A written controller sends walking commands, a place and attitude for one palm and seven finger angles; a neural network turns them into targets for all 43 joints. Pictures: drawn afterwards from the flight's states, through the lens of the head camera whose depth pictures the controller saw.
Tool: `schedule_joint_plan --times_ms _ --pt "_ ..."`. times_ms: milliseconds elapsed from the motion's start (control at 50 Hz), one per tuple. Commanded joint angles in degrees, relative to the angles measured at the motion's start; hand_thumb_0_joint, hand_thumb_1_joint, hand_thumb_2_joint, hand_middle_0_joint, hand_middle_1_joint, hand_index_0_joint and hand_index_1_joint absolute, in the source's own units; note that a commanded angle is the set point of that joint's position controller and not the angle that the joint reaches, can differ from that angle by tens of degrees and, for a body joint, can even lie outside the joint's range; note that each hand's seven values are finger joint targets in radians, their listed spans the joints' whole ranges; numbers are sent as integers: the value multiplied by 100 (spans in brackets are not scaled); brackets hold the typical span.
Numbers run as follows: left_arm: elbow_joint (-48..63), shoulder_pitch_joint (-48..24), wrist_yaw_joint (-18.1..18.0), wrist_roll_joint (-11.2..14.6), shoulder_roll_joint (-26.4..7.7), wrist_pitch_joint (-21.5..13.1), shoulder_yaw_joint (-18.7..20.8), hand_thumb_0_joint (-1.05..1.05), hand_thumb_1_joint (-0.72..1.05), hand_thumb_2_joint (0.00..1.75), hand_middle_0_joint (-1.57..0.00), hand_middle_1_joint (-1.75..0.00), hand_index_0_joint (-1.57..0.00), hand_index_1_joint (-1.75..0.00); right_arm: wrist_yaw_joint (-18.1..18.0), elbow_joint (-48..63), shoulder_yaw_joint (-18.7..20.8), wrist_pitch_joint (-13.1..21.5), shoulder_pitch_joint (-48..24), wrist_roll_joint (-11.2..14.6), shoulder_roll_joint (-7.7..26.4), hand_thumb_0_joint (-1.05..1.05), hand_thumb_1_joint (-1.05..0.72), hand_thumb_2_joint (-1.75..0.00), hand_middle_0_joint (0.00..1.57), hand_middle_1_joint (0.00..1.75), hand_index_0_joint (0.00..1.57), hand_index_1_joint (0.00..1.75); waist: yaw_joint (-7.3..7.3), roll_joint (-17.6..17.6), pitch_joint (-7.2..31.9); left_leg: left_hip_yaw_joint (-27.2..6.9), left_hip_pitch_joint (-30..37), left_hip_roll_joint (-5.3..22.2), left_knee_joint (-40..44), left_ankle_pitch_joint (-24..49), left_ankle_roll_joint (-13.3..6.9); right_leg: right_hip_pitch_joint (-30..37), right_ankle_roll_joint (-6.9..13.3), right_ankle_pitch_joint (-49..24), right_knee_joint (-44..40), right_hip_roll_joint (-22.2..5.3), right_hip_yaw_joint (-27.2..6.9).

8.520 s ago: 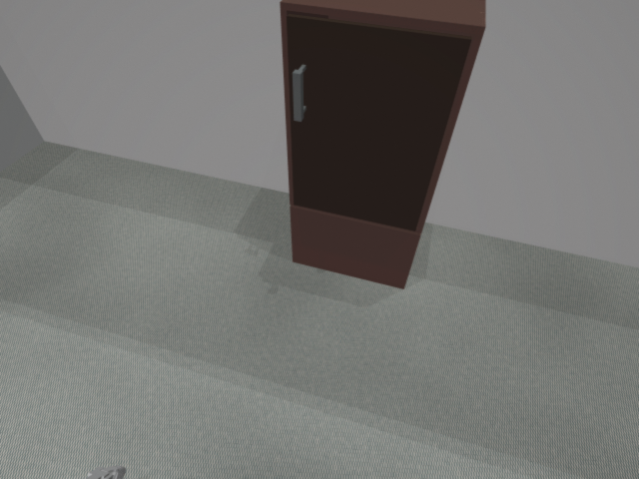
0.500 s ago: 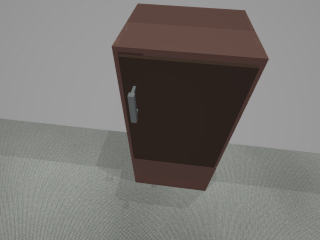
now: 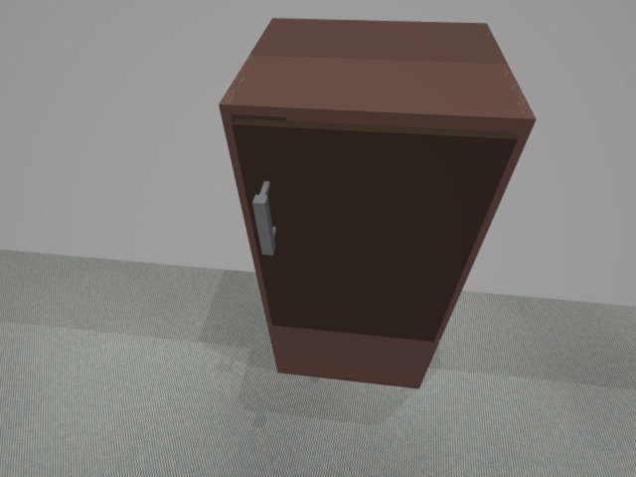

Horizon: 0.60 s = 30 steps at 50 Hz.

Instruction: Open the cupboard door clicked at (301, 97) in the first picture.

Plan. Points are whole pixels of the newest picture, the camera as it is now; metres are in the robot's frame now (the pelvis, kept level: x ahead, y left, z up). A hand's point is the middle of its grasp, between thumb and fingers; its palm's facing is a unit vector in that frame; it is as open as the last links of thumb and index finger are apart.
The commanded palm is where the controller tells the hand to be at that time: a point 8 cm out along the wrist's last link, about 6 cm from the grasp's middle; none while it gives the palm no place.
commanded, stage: come to a stop and stand still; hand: left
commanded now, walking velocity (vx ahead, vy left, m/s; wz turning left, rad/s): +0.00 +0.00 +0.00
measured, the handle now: (267, 218) +0.53 +0.13 +0.00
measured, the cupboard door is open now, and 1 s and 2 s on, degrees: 0 0 0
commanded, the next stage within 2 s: look again from close up in 0.46 s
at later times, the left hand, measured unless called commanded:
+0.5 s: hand out of the picture +0.01 +0.15 -0.17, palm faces +0.02 -0.98 -0.18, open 7.3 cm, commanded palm none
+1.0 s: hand out of the picture +0.01 +0.14 -0.17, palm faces +0.03 -0.98 -0.19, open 7.3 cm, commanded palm none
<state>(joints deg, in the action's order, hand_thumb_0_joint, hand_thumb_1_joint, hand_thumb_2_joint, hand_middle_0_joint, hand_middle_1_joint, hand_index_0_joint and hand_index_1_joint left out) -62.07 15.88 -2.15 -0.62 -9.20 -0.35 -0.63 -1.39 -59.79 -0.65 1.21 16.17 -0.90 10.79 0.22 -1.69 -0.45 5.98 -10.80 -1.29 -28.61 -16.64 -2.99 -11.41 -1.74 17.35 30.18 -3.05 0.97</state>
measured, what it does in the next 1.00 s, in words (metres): stands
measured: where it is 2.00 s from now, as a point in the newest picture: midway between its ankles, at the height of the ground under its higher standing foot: outside the picture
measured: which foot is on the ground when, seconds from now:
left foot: down 0.00-1.00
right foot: down 0.00-1.00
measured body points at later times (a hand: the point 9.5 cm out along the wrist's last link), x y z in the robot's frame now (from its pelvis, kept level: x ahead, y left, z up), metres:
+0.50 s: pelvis +0.01 -0.02 +0.00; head +0.02 -0.02 +0.45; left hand +0.01 +0.20 -0.16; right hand +0.01 -0.24 -0.15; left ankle -0.01 +0.08 -0.74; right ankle -0.01 -0.14 -0.74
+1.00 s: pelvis +0.01 -0.03 +0.01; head +0.03 -0.03 +0.45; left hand +0.01 +0.19 -0.16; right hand +0.01 -0.25 -0.16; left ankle -0.01 +0.08 -0.74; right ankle -0.01 -0.14 -0.74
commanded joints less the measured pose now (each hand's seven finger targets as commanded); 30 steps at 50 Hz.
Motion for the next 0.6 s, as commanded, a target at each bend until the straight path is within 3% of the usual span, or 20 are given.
schedule_joint_plan --times_ms 0,260,340,580 --pt "201 237 2 -15 -637 -95 95 0 90 90 -20 -30 -20 -30 -18 146 93 124 204 11 517 0 -90 -90 20 30 20 30 -36 276 -298 -776 -158 757 813 980 12 -143 338 -837 -495 -253 -338" --pt "107 227 12 -25 -658 -120 110 0 90 90 -20 -30 -20 -30 -40 -121 101 116 164 22 405 0 -90 -90 20 30 20 30 -51 289 -230 -648 76 768 725 1204 61 -36 374 -1344 -650 -310 -397" --pt "64 206 19 -14 -619 -100 98 0 90 90 -20 -30 -20 -30 -41 -188 91 97 182 26 368 0 -90 -90 20 30 20 30 -46 209 -343 -664 -19 754 799 989 80 -62 377 -1071 -728 -301 -393" --pt "-34 314 11 -21 -531 -115 114 0 90 90 -20 -30 -20 -30 -70 -289 104 106 234 31 319 0 -90 -90 20 30 20 30 -52 197 -212 -635 125 793 762 1226 82 21 389 -1274 -746 -307 -376"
